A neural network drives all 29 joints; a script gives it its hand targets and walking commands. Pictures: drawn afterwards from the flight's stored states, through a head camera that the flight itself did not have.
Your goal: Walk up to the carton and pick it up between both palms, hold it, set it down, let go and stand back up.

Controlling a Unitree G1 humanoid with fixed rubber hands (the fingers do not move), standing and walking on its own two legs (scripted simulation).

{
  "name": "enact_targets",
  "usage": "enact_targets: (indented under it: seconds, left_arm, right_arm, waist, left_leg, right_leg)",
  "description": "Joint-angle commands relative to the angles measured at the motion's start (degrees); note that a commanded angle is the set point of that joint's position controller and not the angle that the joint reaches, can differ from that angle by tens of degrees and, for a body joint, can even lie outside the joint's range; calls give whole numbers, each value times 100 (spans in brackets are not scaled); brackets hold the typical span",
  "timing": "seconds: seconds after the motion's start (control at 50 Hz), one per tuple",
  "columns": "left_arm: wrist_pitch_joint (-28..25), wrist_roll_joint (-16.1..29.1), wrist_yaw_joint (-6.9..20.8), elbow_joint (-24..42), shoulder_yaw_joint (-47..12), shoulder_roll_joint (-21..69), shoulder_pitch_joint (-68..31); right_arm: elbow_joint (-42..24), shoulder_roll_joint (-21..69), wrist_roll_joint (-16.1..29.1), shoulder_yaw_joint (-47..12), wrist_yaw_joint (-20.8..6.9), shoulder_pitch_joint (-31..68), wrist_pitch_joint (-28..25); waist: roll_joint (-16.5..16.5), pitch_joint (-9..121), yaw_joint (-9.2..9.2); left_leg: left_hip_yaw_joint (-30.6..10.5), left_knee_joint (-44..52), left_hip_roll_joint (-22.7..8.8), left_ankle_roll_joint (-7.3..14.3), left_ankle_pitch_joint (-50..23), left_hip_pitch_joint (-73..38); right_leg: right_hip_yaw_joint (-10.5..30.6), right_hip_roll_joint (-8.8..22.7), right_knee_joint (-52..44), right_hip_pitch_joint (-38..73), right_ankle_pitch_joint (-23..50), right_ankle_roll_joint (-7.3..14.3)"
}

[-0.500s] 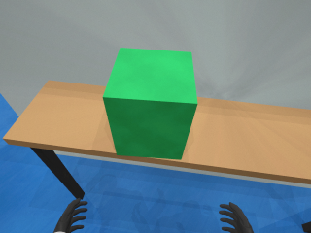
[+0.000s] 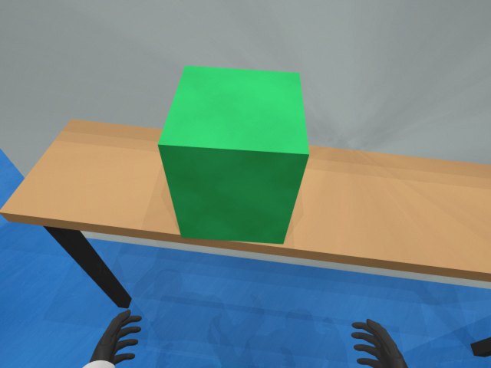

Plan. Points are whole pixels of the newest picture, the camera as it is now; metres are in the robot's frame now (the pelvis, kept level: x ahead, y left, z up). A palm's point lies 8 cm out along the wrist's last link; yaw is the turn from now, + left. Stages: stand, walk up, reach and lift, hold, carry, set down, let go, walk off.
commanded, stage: let go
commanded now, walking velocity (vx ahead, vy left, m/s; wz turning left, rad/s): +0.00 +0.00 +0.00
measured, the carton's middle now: (237, 160) +0.47 +0.04 +0.06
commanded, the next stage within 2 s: stand in 0.22 s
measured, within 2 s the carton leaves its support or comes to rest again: neither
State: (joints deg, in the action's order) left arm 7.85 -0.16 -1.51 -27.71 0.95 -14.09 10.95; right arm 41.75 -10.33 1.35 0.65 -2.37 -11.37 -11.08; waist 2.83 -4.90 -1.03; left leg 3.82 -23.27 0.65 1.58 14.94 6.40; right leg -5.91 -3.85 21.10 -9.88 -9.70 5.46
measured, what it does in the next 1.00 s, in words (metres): stands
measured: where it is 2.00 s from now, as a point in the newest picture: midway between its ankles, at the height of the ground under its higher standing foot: outside the picture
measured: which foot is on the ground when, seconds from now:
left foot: down 0.00-1.00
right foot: down 0.00-1.00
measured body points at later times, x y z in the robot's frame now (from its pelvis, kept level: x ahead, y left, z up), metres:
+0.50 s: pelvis +0.00 +0.02 +0.00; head +0.00 +0.02 +0.45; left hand +0.10 +0.26 -0.12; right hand +0.07 -0.22 -0.13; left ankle -0.02 +0.10 -0.74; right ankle +0.02 -0.05 -0.74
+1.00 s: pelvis +0.00 +0.04 +0.00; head -0.01 +0.05 +0.45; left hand +0.01 +0.27 -0.15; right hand -0.01 -0.20 -0.15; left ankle -0.02 +0.10 -0.74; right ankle +0.02 -0.05 -0.74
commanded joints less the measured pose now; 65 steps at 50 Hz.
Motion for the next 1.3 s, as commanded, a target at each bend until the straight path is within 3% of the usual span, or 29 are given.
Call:
enact_targets:
  seconds: [0.0,0.12,0.14,0.16,0.2,0.32,0.56,0.78,0.88,1.1,1.28]
  left_arm:
    - [-160,14,-46,584,138,-552,-314]
    - [-139,5,-85,602,111,-528,-371]
    - [-597,-377,42,-35,270,-633,513]
    - [-738,-361,100,-162,277,-692,626]
    - [-929,-346,169,-163,169,-442,227]
    - [-1028,-240,156,-528,102,-393,407]
    - [-1024,-185,49,-1248,86,-340,927]
    - [-950,-141,2,-1993,55,-146,1210]
    - [-952,-131,-27,-2271,42,-69,1246]
    - [-908,-107,-67,-2944,-33,120,1465]
    - [-872,-71,-98,-3331,-75,314,1453]
  right_arm:
    - [-522,-608,-17,227,1,188,-184]
    - [-484,-626,-27,259,-20,268,-171]
    - [-189,-703,-349,273,76,-308,553]
    - [-242,-680,-461,296,123,-524,858]
    - [-363,-711,-482,262,162,-380,1024]
    - [-198,-751,-437,188,146,-543,979]
    - [370,-725,-402,120,256,-1143,951]
    - [858,-661,-345,65,351,-1437,985]
    - [1059,-583,-322,30,366,-1505,967]
    - [1475,-363,-290,-38,417,-1645,972]
    - [1802,-155,-254,-113,474,-1846,957]
  waist:
    - [-204,588,27]
    - [-273,626,-24]
    - [-1266,1101,-58]
    - [-932,829,64]
    - [-589,962,118]
    - [-34,670,107]
    - [-484,549,96]
    - [-284,213,72]
    - [-299,268,97]
    - [-302,84,98]
    - [-434,-26,141]
  left_leg:
    - [-271,288,-387,-48,-816,702]
    - [-258,272,-412,-59,-797,760]
    - [-779,34,-735,196,-938,368]
    - [-886,63,-832,292,-305,580]
    - [-959,31,-826,285,-694,606]
    - [-990,8,-672,242,-411,844]
    - [-1029,317,-655,347,-274,821]
    - [-1063,623,-688,424,-6,938]
    - [-1065,642,-716,440,-391,714]
    - [-980,736,-676,469,-410,641]
    - [-1001,754,-747,337,-1318,449]
  right_leg:
    - [944,878,-260,816,363,-244]
    - [879,806,-210,815,237,-185]
    - [1026,1023,-122,236,454,-173]
    - [976,974,-169,92,80,-227]
    - [966,974,29,178,750,-177]
    - [1151,1115,-99,-130,880,-16]
    - [1062,1016,-142,-247,236,-58]
    - [1011,946,-207,-273,42,-117]
    - [994,952,-154,-246,201,-121]
    - [992,948,-195,-208,194,-183]
    - [907,926,-36,-214,280,-261]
